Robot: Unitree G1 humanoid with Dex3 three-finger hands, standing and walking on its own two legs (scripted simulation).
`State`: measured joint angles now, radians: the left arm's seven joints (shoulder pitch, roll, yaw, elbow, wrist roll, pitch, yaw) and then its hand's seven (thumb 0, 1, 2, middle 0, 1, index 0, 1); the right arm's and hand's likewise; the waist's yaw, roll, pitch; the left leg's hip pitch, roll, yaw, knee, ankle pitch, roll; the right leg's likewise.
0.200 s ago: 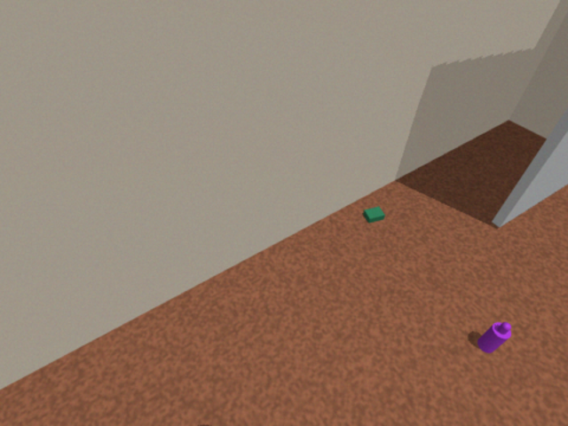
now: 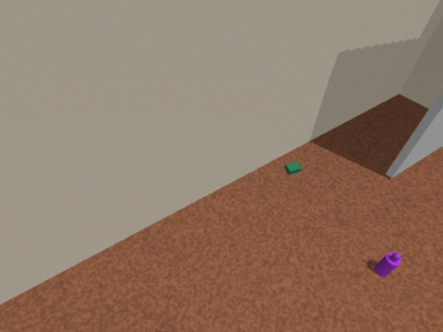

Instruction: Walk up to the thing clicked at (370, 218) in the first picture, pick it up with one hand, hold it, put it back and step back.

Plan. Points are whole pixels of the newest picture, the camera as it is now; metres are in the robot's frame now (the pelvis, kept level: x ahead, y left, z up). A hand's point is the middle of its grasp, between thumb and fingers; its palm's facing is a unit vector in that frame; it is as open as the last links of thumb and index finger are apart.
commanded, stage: stand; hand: left
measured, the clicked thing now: (293, 168) +1.18 -0.42 -0.77
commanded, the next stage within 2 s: walk up in 0.92 s
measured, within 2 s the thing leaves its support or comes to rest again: neither
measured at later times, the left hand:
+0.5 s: hand out of the picture +0.08 +0.25 -0.16, palm faces -0.01 -0.94 -0.34, open 7.4 cm
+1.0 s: hand out of the picture +0.08 +0.25 -0.16, palm faces -0.07 -0.94 -0.33, open 7.4 cm
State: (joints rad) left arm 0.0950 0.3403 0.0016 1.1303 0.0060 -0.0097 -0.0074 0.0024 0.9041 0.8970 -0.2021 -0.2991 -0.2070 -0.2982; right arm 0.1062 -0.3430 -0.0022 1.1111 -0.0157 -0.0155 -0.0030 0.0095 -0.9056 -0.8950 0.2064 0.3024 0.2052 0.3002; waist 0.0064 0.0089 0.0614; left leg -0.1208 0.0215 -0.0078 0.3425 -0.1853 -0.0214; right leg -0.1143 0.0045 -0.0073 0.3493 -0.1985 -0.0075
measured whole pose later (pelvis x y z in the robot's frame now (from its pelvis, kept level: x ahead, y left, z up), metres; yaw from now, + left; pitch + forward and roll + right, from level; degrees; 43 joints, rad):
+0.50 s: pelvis +0.00 +0.00 +0.00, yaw +0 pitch -2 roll +0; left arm 0.10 0.34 0.00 1.13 0.01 -0.01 0.00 0.00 0.90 0.90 -0.20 -0.30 -0.21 -0.30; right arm 0.11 -0.35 0.00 1.12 -0.01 -0.01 0.00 0.01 -0.91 -0.90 0.21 0.30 0.20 0.30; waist 0.00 0.01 0.06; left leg -0.11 0.02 -0.01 0.33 -0.18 -0.02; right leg -0.10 0.01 -0.01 0.33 -0.19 -0.01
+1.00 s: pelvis +0.01 +0.00 -0.01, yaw -5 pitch -1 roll +1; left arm 0.18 0.36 0.05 1.06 0.03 0.02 -0.05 0.00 0.90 0.90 -0.20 -0.30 -0.21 -0.30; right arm 0.13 -0.36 -0.05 1.03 -0.03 -0.04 0.02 0.01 -0.90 -0.89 0.21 0.30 0.21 0.30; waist 0.03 -0.01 0.05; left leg -0.12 0.03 0.08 0.40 -0.25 0.00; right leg -0.23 0.00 0.03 0.57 -0.35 -0.02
